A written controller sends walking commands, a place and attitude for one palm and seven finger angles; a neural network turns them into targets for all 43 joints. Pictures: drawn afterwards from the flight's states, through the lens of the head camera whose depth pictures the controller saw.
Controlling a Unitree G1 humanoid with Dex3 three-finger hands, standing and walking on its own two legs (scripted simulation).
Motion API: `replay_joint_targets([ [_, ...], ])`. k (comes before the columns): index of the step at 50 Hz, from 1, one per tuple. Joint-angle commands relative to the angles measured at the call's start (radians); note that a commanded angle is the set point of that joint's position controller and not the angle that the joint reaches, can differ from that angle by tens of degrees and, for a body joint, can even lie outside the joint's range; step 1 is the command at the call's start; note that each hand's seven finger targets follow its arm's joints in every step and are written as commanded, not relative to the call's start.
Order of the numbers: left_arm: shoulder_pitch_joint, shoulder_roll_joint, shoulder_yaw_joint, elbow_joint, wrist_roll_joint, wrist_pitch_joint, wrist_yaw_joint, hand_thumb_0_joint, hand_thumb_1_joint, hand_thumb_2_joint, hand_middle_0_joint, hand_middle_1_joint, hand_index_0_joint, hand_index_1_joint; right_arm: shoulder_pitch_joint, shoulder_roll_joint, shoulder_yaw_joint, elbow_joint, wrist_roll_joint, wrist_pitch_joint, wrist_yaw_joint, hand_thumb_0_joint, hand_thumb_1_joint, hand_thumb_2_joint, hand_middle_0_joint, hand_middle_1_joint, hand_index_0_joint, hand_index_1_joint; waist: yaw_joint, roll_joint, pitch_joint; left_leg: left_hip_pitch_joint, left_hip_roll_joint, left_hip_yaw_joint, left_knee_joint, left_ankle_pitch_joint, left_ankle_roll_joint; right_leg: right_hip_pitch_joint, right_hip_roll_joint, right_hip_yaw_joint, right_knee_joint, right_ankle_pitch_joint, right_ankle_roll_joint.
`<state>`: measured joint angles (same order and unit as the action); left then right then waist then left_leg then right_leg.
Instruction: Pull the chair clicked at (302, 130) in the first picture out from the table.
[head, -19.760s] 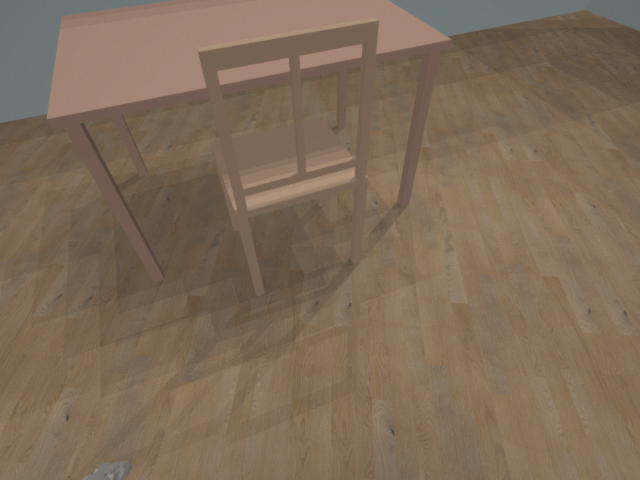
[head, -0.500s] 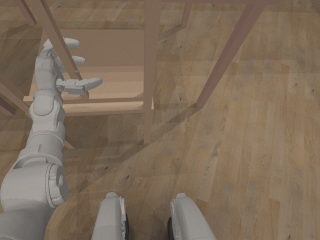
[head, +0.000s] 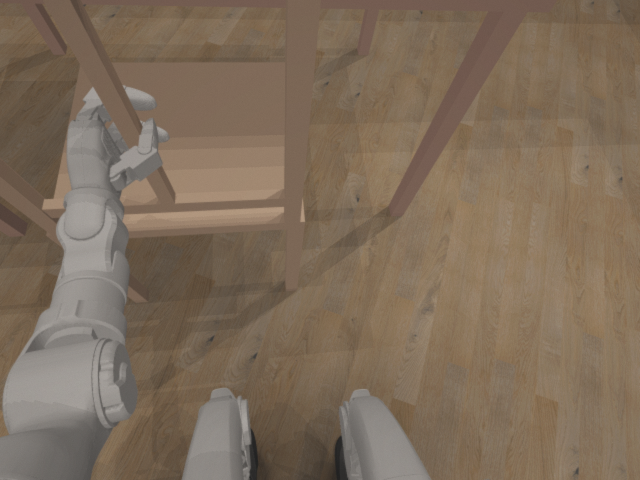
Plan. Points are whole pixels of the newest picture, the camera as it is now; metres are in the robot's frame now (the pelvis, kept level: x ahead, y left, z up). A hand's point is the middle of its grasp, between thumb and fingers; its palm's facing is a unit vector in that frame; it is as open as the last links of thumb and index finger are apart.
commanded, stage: hook a spindle and tug to test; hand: left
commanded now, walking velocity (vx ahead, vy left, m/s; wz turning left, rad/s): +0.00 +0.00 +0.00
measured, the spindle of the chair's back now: (129, 125) +0.53 +0.19 +0.05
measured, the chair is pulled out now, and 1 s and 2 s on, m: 0.00 0.08 0.22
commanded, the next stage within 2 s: step backward, pulling the chair out in 0.40 s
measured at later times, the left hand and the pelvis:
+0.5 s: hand (150, 171) +0.47 +0.17 +0.04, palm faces +0.04 -1.00 -0.03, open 5.3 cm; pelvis +0.02 +0.00 +0.01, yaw +1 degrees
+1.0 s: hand (174, 193) +0.43 +0.13 +0.06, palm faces +0.01 -0.99 -0.13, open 5.1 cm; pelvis +0.01 +0.01 +0.11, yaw +0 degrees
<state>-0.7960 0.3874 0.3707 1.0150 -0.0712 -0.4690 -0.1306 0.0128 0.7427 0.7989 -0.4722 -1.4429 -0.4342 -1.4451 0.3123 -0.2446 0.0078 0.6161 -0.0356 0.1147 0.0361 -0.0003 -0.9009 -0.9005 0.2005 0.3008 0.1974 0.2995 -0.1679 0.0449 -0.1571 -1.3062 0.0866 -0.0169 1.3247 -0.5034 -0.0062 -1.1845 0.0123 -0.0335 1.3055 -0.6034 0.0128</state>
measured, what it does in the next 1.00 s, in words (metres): rises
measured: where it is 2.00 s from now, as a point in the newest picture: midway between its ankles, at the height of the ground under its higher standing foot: outside the picture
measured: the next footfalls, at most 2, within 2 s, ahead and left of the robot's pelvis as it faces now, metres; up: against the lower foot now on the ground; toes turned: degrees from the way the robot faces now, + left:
left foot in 1.94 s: +0.00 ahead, +0.13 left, +0.00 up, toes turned +3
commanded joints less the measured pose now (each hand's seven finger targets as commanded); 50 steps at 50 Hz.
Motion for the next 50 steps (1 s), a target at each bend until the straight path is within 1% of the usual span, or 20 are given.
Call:
replay_joint_targets([
  [1,-0.221,0.209,0.03,-0.229,-0.015,-0.074,-0.022,0.0,0.9,0.9,-0.5,-1.45,-0.5,-1.45,0.137,-0.172,-0.066,-0.066,0.002,-0.01,-0.008,0.0,-0.9,-0.9,0.2,0.3,0.2,0.3,0.032,0.055,-0.532,0.499,-0.056,-0.015,-0.123,0.375,0.03,0.21,0.031,-0.002,-0.186,0.423,-0.035],
  [4,-0.168,0.178,0.012,-0.285,-0.026,-0.073,-0.023,0.0,0.9,0.9,-0.5,-1.45,-0.5,-1.45,0.128,-0.169,-0.068,-0.08,0.006,-0.01,-0.005,0.0,-0.9,-0.9,0.2,0.3,0.2,0.3,0.041,0.082,-0.54,0.537,-0.055,-0.016,-0.134,0.421,0.025,0.207,0.029,-0.008,-0.182,0.453,-0.037],
  [5,-0.151,0.133,-0.019,-0.278,-0.03,-0.065,-0.024,0.0,0.9,0.9,-0.5,-1.45,-0.5,-1.45,0.123,-0.163,-0.069,-0.081,0.008,-0.011,-0.002,0.0,-0.9,-0.9,0.2,0.3,0.2,0.3,0.032,0.078,-0.522,0.543,-0.056,-0.016,-0.138,0.416,0.024,0.197,0.031,-0.011,-0.19,0.447,-0.036],
  [6,-0.148,0.151,-0.004,-0.296,-0.032,-0.064,-0.02,0.0,0.9,0.9,-0.5,-1.45,-0.5,-1.45,0.128,-0.167,-0.071,-0.078,0.008,-0.011,-0.004,0.0,-0.9,-0.9,0.2,0.3,0.2,0.3,0.033,0.046,-0.519,0.538,-0.053,-0.017,-0.138,0.424,0.026,0.212,0.031,-0.011,-0.19,0.46,-0.034],
  [9,-0.116,0.112,-0.034,-0.336,-0.033,-0.066,-0.011,0.0,0.9,0.9,-0.5,-1.45,-0.5,-1.45,0.122,-0.165,-0.074,-0.084,0.009,-0.015,-0.002,0.0,-0.9,-0.9,0.2,0.3,0.2,0.3,0.038,0.087,-0.528,0.582,-0.052,-0.022,-0.148,0.452,0.018,0.192,0.029,-0.016,-0.188,0.46,-0.038],
  [11,-0.078,0.091,-0.042,-0.34,-0.037,-0.063,-0.004,0.0,0.9,0.9,-0.5,-1.45,-0.5,-1.45,0.121,-0.163,-0.079,-0.083,0.011,-0.017,-0.002,0.0,-0.9,-0.9,0.2,0.3,0.2,0.3,0.035,0.041,-0.511,0.577,-0.054,-0.019,-0.152,0.455,0.02,0.213,0.03,-0.017,-0.2,0.475,-0.034],
  [14,-0.084,0.064,-0.072,-0.359,-0.031,-0.067,0.003,0.0,0.9,0.9,-0.5,-1.45,-0.5,-1.45,0.118,-0.16,-0.08,-0.077,0.011,-0.021,-0.002,0.0,-0.9,-0.9,0.2,0.3,0.2,0.3,0.032,0.08,-0.501,0.604,-0.051,-0.023,-0.154,0.472,0.015,0.182,0.027,-0.019,-0.195,0.469,-0.036],
  [17,-0.071,0.032,-0.1,-0.388,-0.035,-0.072,0.005,0.0,0.9,0.9,-0.5,-1.45,-0.5,-1.45,0.117,-0.157,-0.082,-0.078,0.01,-0.026,-0.002,0.0,-0.9,-0.9,0.2,0.3,0.2,0.3,0.027,0.063,-0.505,0.621,-0.05,-0.025,-0.157,0.494,0.016,0.189,0.027,-0.019,-0.196,0.484,-0.037],
  [19,-0.103,0.032,-0.102,-0.377,-0.032,-0.072,0.005,0.0,0.9,0.9,-0.5,-1.45,-0.5,-1.45,0.11,-0.157,-0.083,-0.068,0.009,-0.027,-0.003,0.0,-0.9,-0.9,0.2,0.3,0.2,0.3,0.018,0.058,-0.492,0.611,-0.052,-0.025,-0.15,0.474,0.018,0.181,0.025,-0.02,-0.199,0.478,-0.034],
  [24,-0.088,0.062,-0.076,-0.362,-0.033,-0.084,-0.006,0.0,0.9,0.9,-0.5,-1.45,-0.5,-1.45,0.099,-0.154,-0.081,-0.067,0.008,-0.035,-0.009,0.0,-0.9,-0.9,0.2,0.3,0.2,0.3,0.033,0.057,-0.499,0.59,-0.058,-0.019,-0.143,0.469,0.019,0.211,0.022,-0.01,-0.195,0.494,-0.036],
  [25,-0.139,0.047,-0.098,-0.367,-0.033,-0.086,-0.007,0.0,0.9,0.9,-0.5,-1.45,-0.5,-1.45,0.097,-0.151,-0.078,-0.067,0.01,-0.036,-0.011,0.0,-0.9,-0.9,0.2,0.3,0.2,0.3,0.019,0.054,-0.487,0.589,-0.057,-0.021,-0.145,0.456,0.02,0.202,0.022,-0.011,-0.198,0.482,-0.035],
  [26,-0.341,0.323,-0.069,-0.529,0.062,0.032,0.102,0.0,0.9,0.9,-0.5,-1.45,-0.5,-1.45,0.105,-0.151,-0.067,-0.138,0.07,0.017,-0.043,0.0,-0.9,-0.9,0.2,0.3,0.2,0.3,0.097,0.191,-0.719,0.904,-0.048,0.01,-0.345,0.438,0.03,0.588,-0.038,0.053,-0.369,0.539,-0.053],
  [27,-0.371,0.254,-0.101,-0.56,0.058,0.096,0.147,0.0,0.9,0.9,-0.5,-1.45,-0.5,-1.45,0.127,-0.128,-0.066,-0.156,0.078,0.016,-0.071,0.0,-0.9,-0.9,0.2,0.3,0.2,0.3,0.069,0.238,-0.696,0.99,-0.056,0.01,-0.37,0.499,0.037,0.579,-0.025,0.04,-0.42,0.645,-0.045],
  [29,-0.148,0.108,-0.191,-0.378,0.062,0.219,0.188,0.0,0.9,0.9,-0.5,-1.45,-0.5,-1.45,0.109,-0.13,-0.053,-0.136,0.08,0.031,-0.098,0.0,-0.9,-0.9,0.2,0.3,0.2,0.3,0.062,0.12,-0.547,0.938,-0.038,-0.022,-0.414,0.554,0.035,0.582,-0.032,0.012,-0.444,0.681,-0.029],
  [32,-0.148,0.059,-0.228,-0.193,0.06,0.288,0.224,0.0,0.9,0.9,-0.5,-1.45,-0.5,-1.45,0.112,-0.146,-0.051,-0.093,0.079,0.045,-0.116,0.0,-0.9,-0.9,0.2,0.3,0.2,0.3,0.047,-0.043,-0.41,0.84,-0.02,-0.009,-0.471,0.566,0.041,0.702,-0.058,0.025,-0.539,0.777,-0.003],
  [35,-0.225,0.063,-0.227,-0.106,0.055,0.26,0.237,0.0,0.9,0.9,-0.5,-1.45,-0.5,-1.45,0.103,-0.154,-0.05,-0.039,0.075,0.022,-0.126,0.0,-0.9,-0.9,0.2,0.3,0.2,0.3,0.058,0.041,-0.374,0.918,0.008,-0.019,-0.53,0.742,0.038,0.756,-0.08,0.035,-0.583,0.869,0.011],
  [40,-0.259,0.012,-0.259,-0.049,0.044,0.219,0.225,0.0,0.9,0.9,-0.5,-1.45,-0.5,-1.45,0.097,-0.152,-0.065,0.024,0.074,-0.03,-0.136,0.0,-0.9,-0.9,0.2,0.3,0.2,0.3,0.074,0.152,-0.35,1.082,0.051,-0.059,-0.587,0.9,0.038,0.715,-0.064,0.033,-0.639,0.745,0.009],
  [44,-0.235,-0.02,-0.283,-0.042,0.042,0.209,0.211,0.0,0.9,0.9,-0.5,-1.45,-0.5,-1.45,0.083,-0.154,-0.073,0.041,0.074,-0.063,-0.145,0.0,-0.9,-0.9,0.2,0.3,0.2,0.3,0.079,0.15,-0.339,1.13,0.065,-0.073,-0.624,0.947,0.037,0.736,-0.052,0.029,-0.661,0.728,0.004],
  [47,-0.208,-0.013,-0.274,-0.062,0.042,0.202,0.204,0.0,0.9,0.9,-0.5,-1.45,-0.5,-1.45,0.078,-0.155,-0.08,0.043,0.074,-0.077,-0.151,0.0,-0.9,-0.9,0.2,0.3,0.2,0.3,0.081,0.101,-0.363,1.163,0.074,-0.078,-0.634,0.984,0.039,0.771,-0.046,0.031,-0.675,0.752,0.005],
  [50,-0.185,-0.023,-0.284,-0.094,0.041,0.195,0.2,0.0,0.9,0.9,-0.5,-1.45,-0.5,-1.45,0.06,-0.15,-0.082,0.038,0.077,-0.087,-0.152,0.0,-0.9,-0.9,0.2,0.3,0.2,0.3,0.082,0.091,-0.366,1.168,0.084,-0.073,-0.652,0.945,0.036,0.79,-0.049,0.037,-0.685,0.738,0.004],
])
